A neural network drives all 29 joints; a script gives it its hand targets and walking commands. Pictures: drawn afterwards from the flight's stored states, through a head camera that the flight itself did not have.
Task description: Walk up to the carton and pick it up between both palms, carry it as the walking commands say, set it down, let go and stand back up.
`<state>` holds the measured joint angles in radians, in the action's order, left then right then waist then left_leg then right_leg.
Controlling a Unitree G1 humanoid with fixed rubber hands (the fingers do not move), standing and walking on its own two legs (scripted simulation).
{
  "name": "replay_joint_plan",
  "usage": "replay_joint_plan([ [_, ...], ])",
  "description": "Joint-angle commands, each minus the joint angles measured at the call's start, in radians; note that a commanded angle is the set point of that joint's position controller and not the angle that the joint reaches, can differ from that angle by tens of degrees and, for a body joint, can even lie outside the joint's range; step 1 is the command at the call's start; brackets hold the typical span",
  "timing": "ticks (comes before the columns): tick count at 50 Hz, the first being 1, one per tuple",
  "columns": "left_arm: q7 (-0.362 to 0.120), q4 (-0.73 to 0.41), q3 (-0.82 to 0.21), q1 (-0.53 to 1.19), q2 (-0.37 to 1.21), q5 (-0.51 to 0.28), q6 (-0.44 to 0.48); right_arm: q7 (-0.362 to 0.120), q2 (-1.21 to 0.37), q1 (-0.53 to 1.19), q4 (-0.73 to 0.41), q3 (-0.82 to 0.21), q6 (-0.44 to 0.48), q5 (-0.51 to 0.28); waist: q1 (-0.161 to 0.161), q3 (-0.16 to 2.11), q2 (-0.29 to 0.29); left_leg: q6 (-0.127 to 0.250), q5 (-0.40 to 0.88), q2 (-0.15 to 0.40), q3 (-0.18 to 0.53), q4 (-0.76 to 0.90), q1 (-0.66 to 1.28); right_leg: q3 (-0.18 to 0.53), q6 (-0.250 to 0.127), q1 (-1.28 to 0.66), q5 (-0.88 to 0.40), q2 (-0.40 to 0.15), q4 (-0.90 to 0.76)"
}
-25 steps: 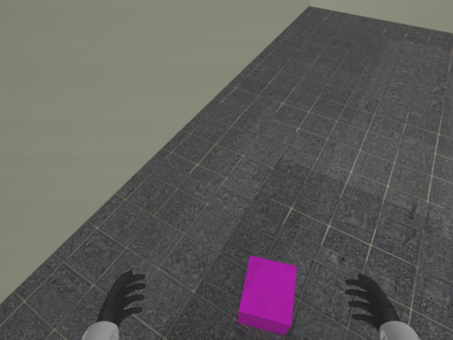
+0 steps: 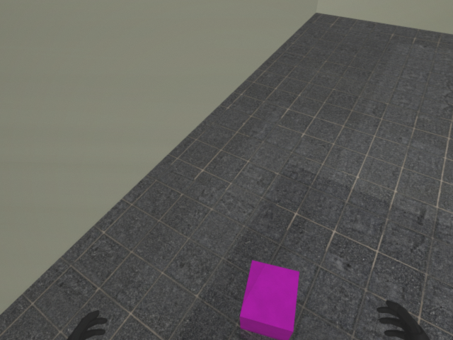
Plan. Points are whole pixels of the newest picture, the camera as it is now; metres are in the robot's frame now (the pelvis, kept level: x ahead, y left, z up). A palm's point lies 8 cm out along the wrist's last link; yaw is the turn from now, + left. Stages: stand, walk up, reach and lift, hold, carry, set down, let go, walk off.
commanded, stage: stand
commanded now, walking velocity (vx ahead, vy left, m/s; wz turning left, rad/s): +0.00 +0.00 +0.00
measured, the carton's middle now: (269, 300) +0.38 -0.10 -0.68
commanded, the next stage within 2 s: none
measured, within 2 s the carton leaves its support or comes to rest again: neither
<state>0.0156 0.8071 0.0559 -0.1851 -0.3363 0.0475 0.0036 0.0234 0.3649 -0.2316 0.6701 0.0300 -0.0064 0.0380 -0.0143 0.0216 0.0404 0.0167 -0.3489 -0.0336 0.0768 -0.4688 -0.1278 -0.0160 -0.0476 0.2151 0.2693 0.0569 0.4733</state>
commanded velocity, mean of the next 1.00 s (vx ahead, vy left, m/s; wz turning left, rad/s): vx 0.00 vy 0.00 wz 0.00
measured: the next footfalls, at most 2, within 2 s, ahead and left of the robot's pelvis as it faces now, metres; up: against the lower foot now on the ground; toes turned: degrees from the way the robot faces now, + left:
none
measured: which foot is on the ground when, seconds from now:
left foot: down 0.00-1.00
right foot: down 0.00-1.00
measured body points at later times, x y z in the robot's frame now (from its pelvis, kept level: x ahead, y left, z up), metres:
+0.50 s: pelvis -0.01 +0.00 +0.01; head -0.01 -0.01 +0.46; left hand +0.11 +0.30 -0.10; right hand +0.10 -0.30 -0.10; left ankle -0.06 +0.11 -0.74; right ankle -0.01 -0.09 -0.74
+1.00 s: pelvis -0.02 +0.01 +0.01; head -0.03 +0.00 +0.46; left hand +0.08 +0.32 -0.11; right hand +0.06 -0.31 -0.11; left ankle -0.06 +0.12 -0.74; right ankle -0.01 -0.09 -0.74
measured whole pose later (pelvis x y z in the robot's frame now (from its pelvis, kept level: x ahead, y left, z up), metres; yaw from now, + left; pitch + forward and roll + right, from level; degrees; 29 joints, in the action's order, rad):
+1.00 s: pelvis -0.02 +0.01 +0.01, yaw -2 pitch -2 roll +0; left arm 0.00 1.05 0.02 -0.12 -0.37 0.02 0.01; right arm 0.03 0.40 -0.22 0.92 -0.02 0.02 0.02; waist -0.01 -0.01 0.02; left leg 0.02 -0.26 -0.04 0.05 -0.34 -0.04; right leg 0.03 -0.04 0.15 0.18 0.05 0.36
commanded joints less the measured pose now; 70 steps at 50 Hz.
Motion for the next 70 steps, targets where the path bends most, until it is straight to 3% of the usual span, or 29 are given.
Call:
replay_joint_plan([
  [1,0.002,-0.02,0.025,0.049,-0.146,-0.008,0.012,0.009,0.132,0.028,-0.036,0.026,0.024,-0.005,-0.002,0.019,-0.031,-0.008,0.339,0.103,0.09,0.046,-0.043,0.148,0.023,-0.098,-0.356,-0.141,-0.063],
  [8,0.007,0.023,0.023,0.069,-0.158,-0.009,0.009,0.013,0.149,0.012,0.018,0.015,0.024,-0.008,0.016,0.042,-0.033,-0.013,0.368,0.105,0.072,0.067,-0.02,0.144,0.019,-0.132,-0.393,-0.137,-0.054],
  [9,0.004,0.036,0.022,0.059,-0.151,-0.011,0.01,0.014,0.135,0.02,0.033,0.008,0.028,-0.008,0.0,0.04,-0.056,-0.004,0.364,0.111,0.084,0.075,-0.016,0.152,0.018,-0.134,-0.376,-0.143,-0.062],
  [10,0.0,0.046,0.014,0.05,-0.141,-0.015,0.013,0.014,0.144,0.029,0.033,0.008,0.032,-0.009,0.003,0.033,-0.013,-0.005,0.358,0.116,0.081,0.069,-0.009,0.157,0.015,-0.133,-0.367,-0.148,-0.068],
  [11,0.002,0.055,0.015,0.071,-0.152,-0.017,0.014,0.014,0.145,0.031,0.041,0.011,0.03,-0.009,0.011,0.05,-0.038,-0.004,0.358,0.117,0.075,0.073,-0.001,0.153,0.015,-0.138,-0.366,-0.15,-0.071],
  [12,0.005,0.054,0.024,0.075,-0.159,-0.01,0.012,0.012,0.164,0.019,0.051,0.012,0.03,-0.01,0.006,0.059,-0.013,-0.009,0.4,0.114,0.08,0.082,0.005,0.152,0.014,-0.156,-0.392,-0.143,-0.062],
  [19,0.0,0.092,0.019,0.087,-0.166,-0.016,0.008,0.018,0.143,0.023,0.082,0.0,0.036,-0.01,0.003,0.019,-0.06,-0.007,0.305,0.114,0.087,0.122,-0.005,0.161,0.025,-0.146,-0.333,-0.136,-0.099],
  [22,-0.003,0.11,0.012,0.092,-0.165,-0.019,0.004,0.016,0.174,0.032,0.101,0.005,0.037,-0.01,0.003,-0.02,-0.007,-0.007,0.271,0.116,0.091,0.142,-0.034,0.18,0.015,-0.133,-0.274,-0.146,-0.115],
  [23,-0.004,0.115,0.01,0.094,-0.166,-0.021,0.006,0.019,0.156,0.046,0.107,0.002,0.038,-0.009,-0.009,0.001,-0.029,-0.011,0.261,0.122,0.091,0.142,-0.028,0.184,0.016,-0.147,-0.272,-0.15,-0.11],
  [27,-0.002,0.136,0.009,0.098,-0.182,-0.016,0.007,0.018,0.17,0.04,0.123,-0.003,0.042,-0.011,0.004,-0.011,-0.004,-0.005,0.29,0.126,0.095,0.141,-0.021,0.179,0.01,-0.127,-0.294,-0.148,-0.116],
  [30,-0.005,0.146,0.01,0.118,-0.197,-0.023,0.005,0.016,0.17,0.033,0.145,-0.004,0.038,-0.014,0.009,-0.018,-0.081,0.0,0.228,0.123,0.096,0.17,0.0,0.178,0.028,-0.117,-0.224,-0.137,-0.139],
  [32,-0.004,0.152,0.008,0.103,-0.182,-0.022,0.008,0.019,0.175,0.048,0.15,-0.007,0.04,-0.011,0.005,-0.012,-0.019,-0.003,0.262,0.12,0.09,0.15,0.003,0.19,0.013,-0.125,-0.265,-0.142,-0.138],
  [35,-0.008,0.169,-0.003,0.091,-0.188,-0.033,0.015,0.012,0.175,0.03,0.173,-0.012,0.04,-0.016,-0.005,-0.022,-0.058,0.006,0.257,0.132,0.093,0.17,-0.001,0.186,0.023,-0.122,-0.257,-0.144,-0.136],
  [37,-0.007,0.181,-0.005,0.102,-0.19,-0.024,0.015,0.013,0.189,0.034,0.166,-0.008,0.038,-0.019,0.013,-0.034,-0.022,0.001,0.218,0.126,0.09,0.172,-0.006,0.19,0.022,-0.121,-0.232,-0.147,-0.152],
  [39,-0.007,0.18,0.001,0.102,-0.2,-0.026,0.017,0.015,0.186,0.042,0.18,-0.012,0.041,-0.014,0.001,-0.04,-0.02,0.012,0.206,0.13,0.097,0.176,-0.024,0.206,0.019,-0.131,-0.221,-0.151,-0.155],
  [40,-0.006,0.179,-0.006,0.11,-0.201,-0.024,0.017,0.011,0.179,0.035,0.179,-0.014,0.037,-0.011,0.009,-0.056,-0.059,0.015,0.183,0.123,0.095,0.177,-0.021,0.196,0.019,-0.113,-0.195,-0.147,-0.158],
  [41,-0.008,0.177,-0.003,0.1,-0.199,-0.024,0.017,0.01,0.181,0.027,0.194,-0.014,0.04,-0.012,-0.004,-0.029,-0.027,0.016,0.202,0.13,0.099,0.177,-0.019,0.208,0.004,-0.124,-0.198,-0.155,-0.148],
  [44,-0.006,0.19,-0.003,0.104,-0.205,-0.029,0.016,0.007,0.188,0.039,0.197,-0.014,0.039,-0.016,0.0,-0.028,-0.023,0.007,0.199,0.128,0.103,0.184,-0.023,0.213,0.01,-0.125,-0.21,-0.156,-0.151],
  [45,-0.007,0.19,-0.007,0.104,-0.205,-0.028,0.016,0.006,0.195,0.039,0.202,-0.007,0.039,-0.013,-0.002,-0.044,-0.062,0.006,0.193,0.127,0.108,0.194,-0.02,0.202,0.013,-0.12,-0.214,-0.15,-0.151],
  [47,-0.01,0.198,-0.009,0.088,-0.203,-0.036,0.021,0.005,0.19,0.038,0.208,-0.011,0.044,-0.018,-0.003,-0.002,-0.022,0.005,0.236,0.128,0.095,0.179,0.007,0.207,0.014,-0.132,-0.245,-0.149,-0.144],
  [48,-0.008,0.205,-0.011,0.094,-0.201,-0.029,0.017,0.01,0.183,0.052,0.204,-0.011,0.046,-0.02,0.001,-0.001,-0.052,0.006,0.24,0.129,0.091,0.172,0.012,0.201,0.011,-0.134,-0.252,-0.15,-0.152],
  [52,-0.003,0.214,-0.011,0.106,-0.209,-0.031,0.01,0.009,0.191,0.048,0.216,-0.011,0.039,-0.019,0.008,-0.015,-0.02,0.007,0.268,0.134,0.09,0.174,0.012,0.184,0.011,-0.117,-0.267,-0.146,-0.138],
  [55,-0.004,0.21,-0.014,0.106,-0.213,-0.027,0.011,0.008,0.191,0.049,0.223,-0.014,0.04,-0.016,0.006,-0.012,-0.037,0.006,0.291,0.134,0.092,0.172,0.026,0.195,0.009,-0.121,-0.272,-0.148,-0.136],
  [59,-0.006,0.216,-0.014,0.115,-0.217,-0.031,0.01,0.011,0.201,0.055,0.233,-0.01,0.041,-0.021,0.001,-0.034,-0.049,0.008,0.251,0.135,0.094,0.184,0.007,0.204,0.011,-0.115,-0.245,-0.146,-0.15],
  [60,-0.005,0.215,-0.019,0.11,-0.206,-0.031,0.011,0.008,0.202,0.068,0.238,-0.016,0.039,-0.025,0.002,-0.029,-0.011,0.004,0.236,0.139,0.093,0.182,0.017,0.199,0.006,-0.103,-0.236,-0.147,-0.15],
  [63,-0.009,0.224,-0.016,0.11,-0.206,-0.032,0.014,0.007,0.19,0.077,0.242,-0.019,0.044,-0.025,0.001,-0.009,-0.056,0.011,0.257,0.138,0.095,0.181,0.028,0.209,0.015,-0.129,-0.246,-0.146,-0.158],
  [65,-0.008,0.224,-0.019,0.11,-0.21,-0.035,0.018,0.007,0.192,0.071,0.241,-0.015,0.038,-0.019,0.003,-0.006,-0.028,0.015,0.244,0.132,0.083,0.182,0.014,0.206,0.008,-0.14,-0.267,-0.153,-0.161],
  [66,-0.007,0.22,-0.022,0.117,-0.198,-0.037,0.017,0.006,0.201,0.08,0.242,-0.015,0.036,-0.025,-0.003,-0.06,-0.061,0.006,0.26,0.136,0.089,0.186,0.01,0.202,0.014,-0.103,-0.268,-0.147,-0.151],
  [70,-0.005,0.235,-0.02,0.103,-0.211,-0.038,0.018,0.001,0.199,0.081,0.248,-0.015,0.038,-0.025,0.007,-0.011,-0.021,0.008,0.22,0.135,0.079,0.184,0.024,0.211,0.008,-0.115,-0.241,-0.153,-0.164],
])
